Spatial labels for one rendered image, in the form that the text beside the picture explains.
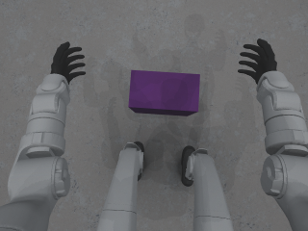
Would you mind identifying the right robot forearm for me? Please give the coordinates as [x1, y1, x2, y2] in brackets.
[256, 70, 308, 158]

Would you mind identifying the left robot forearm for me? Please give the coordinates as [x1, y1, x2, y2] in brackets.
[7, 73, 71, 200]

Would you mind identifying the left robot thigh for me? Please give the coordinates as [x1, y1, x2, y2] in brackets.
[96, 147, 144, 231]

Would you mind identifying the robot right upper arm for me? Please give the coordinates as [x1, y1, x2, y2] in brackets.
[260, 154, 308, 231]

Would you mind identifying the robot left hand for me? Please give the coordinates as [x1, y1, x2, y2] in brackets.
[50, 42, 86, 84]

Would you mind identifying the robot left upper arm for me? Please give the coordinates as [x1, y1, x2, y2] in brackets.
[0, 156, 71, 231]

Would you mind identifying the robot right hand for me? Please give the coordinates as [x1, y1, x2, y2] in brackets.
[238, 38, 277, 85]

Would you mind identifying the robot left shin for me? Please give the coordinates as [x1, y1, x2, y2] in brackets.
[119, 142, 140, 156]

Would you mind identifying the carton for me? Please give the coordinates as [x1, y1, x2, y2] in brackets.
[128, 70, 200, 116]

